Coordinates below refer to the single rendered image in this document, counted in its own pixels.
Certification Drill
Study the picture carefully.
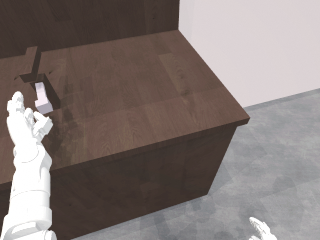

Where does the left robot hand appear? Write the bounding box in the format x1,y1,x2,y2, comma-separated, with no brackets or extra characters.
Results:
6,91,53,146

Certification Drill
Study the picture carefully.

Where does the right robot hand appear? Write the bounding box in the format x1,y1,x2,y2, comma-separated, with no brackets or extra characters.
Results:
249,217,277,240

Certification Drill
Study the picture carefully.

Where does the counter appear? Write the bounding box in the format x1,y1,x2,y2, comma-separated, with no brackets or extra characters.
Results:
0,0,250,240

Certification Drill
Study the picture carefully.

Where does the tap lever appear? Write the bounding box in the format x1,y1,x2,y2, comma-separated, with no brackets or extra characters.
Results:
35,82,53,115

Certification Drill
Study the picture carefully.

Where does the robot left forearm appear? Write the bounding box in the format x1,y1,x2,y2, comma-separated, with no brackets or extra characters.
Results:
0,138,52,240

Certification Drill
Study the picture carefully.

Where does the left robot upper arm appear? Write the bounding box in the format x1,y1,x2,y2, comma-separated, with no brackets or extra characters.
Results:
13,230,57,240

